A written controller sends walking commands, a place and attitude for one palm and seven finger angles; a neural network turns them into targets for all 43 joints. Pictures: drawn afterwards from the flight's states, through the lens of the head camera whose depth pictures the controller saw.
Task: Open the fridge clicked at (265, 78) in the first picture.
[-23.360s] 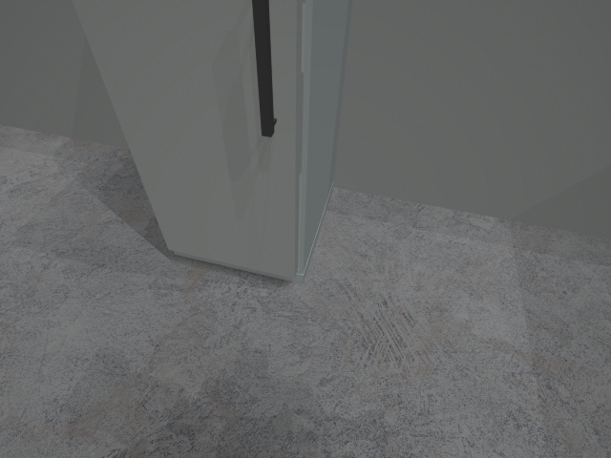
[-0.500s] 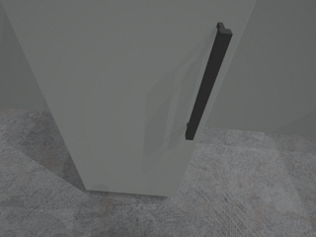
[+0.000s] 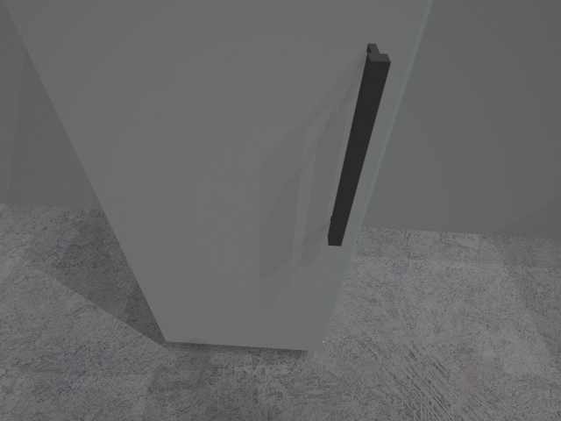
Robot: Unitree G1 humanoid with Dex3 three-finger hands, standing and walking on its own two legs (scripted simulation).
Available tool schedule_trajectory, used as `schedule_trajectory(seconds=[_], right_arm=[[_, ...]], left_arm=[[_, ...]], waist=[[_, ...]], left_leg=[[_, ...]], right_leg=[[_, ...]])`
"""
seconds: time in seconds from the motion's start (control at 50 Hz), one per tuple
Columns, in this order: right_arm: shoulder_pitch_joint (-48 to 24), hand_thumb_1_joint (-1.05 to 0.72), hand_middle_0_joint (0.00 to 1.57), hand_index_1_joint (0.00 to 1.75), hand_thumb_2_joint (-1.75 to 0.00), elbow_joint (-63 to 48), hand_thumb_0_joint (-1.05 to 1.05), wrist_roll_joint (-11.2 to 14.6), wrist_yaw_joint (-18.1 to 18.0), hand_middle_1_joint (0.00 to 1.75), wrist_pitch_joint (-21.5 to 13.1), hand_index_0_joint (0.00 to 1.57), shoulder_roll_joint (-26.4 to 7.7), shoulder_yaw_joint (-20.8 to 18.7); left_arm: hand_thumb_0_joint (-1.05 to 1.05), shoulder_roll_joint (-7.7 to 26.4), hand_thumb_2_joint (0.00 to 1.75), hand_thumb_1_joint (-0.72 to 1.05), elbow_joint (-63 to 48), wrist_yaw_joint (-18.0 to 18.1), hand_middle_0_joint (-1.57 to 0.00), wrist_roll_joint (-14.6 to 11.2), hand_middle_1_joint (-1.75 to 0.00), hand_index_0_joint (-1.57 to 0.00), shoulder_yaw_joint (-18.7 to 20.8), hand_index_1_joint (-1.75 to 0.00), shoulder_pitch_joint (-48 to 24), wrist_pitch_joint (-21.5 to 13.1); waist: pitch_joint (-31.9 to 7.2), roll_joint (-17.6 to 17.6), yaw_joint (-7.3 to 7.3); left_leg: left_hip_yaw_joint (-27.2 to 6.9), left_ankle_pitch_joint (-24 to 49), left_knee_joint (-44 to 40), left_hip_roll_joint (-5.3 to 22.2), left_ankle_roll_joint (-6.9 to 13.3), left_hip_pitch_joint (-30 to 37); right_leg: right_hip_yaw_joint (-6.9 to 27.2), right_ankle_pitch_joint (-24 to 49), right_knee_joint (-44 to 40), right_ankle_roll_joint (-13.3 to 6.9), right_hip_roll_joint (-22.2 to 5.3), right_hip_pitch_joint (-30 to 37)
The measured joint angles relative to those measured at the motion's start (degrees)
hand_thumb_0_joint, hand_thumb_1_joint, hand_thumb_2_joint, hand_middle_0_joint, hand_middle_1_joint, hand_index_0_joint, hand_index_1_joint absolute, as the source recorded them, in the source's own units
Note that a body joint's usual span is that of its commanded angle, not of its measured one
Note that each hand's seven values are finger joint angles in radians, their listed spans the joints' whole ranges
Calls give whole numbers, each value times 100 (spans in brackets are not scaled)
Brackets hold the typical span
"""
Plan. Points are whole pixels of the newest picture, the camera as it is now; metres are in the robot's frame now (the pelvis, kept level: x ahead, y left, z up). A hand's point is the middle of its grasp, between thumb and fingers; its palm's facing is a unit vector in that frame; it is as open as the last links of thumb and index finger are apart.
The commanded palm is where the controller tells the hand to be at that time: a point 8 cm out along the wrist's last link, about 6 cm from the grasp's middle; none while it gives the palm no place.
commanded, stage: come to a stop and stand still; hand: right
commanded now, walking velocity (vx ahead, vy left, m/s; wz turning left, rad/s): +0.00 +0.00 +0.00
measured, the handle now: (350, 162) +0.47 -0.07 +0.15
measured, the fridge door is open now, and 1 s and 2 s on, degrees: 0 0 0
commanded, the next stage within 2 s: look again from close up in 0.24 s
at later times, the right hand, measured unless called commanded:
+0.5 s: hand out of the picture -0.01 -0.13 -0.17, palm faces +0.03 +0.98 -0.17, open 7.4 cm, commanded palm none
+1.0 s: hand out of the picture +0.04 -0.12 -0.17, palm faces +0.01 +0.98 -0.19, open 7.3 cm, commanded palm none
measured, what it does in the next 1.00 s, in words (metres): shifts its weight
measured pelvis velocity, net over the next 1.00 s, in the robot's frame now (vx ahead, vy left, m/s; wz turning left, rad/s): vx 0.04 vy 0.05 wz -0.01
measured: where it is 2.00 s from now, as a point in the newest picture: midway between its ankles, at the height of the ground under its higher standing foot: outside the picture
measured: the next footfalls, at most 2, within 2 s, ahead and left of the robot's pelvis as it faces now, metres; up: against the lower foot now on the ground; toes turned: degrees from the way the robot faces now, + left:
none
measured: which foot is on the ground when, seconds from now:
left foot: down 0.00-1.00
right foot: down 0.00-1.00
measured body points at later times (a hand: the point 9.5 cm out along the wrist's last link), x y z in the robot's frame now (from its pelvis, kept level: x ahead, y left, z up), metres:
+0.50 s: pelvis +0.01 +0.02 +0.00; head +0.01 +0.03 +0.45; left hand +0.02 +0.25 -0.16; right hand -0.01 -0.19 -0.15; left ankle +0.04 +0.13 -0.74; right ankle +0.06 -0.03 -0.74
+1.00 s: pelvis +0.04 +0.05 +0.01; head +0.05 +0.06 +0.46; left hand +0.04 +0.26 -0.16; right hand +0.04 -0.17 -0.15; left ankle +0.04 +0.13 -0.74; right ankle +0.06 -0.03 -0.74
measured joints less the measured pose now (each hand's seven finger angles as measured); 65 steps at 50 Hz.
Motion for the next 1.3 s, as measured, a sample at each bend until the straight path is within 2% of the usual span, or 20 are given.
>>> schedule_trajectory(seconds=[0.36, 0.78, 1.3], right_arm=[[62, -91, 20, 30, -90, 207, 0, 7, -16, 30, -79, 20, 42, 23], [-228, -92, 20, 30, -90, 251, 0, 55, -35, 30, -165, 20, -7, 61], [-217, -92, 20, 30, -90, 257, 0, 91, -59, 30, -218, 20, -27, 84]], left_arm=[[1, -58, 90, 91, 133, 27, -20, -18, -30, -20, -7, -30, -134, -90], [0, -183, 90, 91, 372, 61, -20, -29, -30, -20, -102, -30, -65, -180], [0, -157, 90, 91, 498, 108, -20, -36, -30, -20, -154, -30, -236, -209]], waist=[[-26, 46, -28], [74, 85, 41], [118, 102, -24]], left_leg=[[55, 68, -153, -90, -41, 52], [125, -19, -369, -268, 142, 305], [142, -174, -537, -409, 299, 689]], right_leg=[[109, 29, -60, 91, -67, -7], [203, -122, -74, 269, -234, 153], [253, -355, -69, 451, -362, 463]])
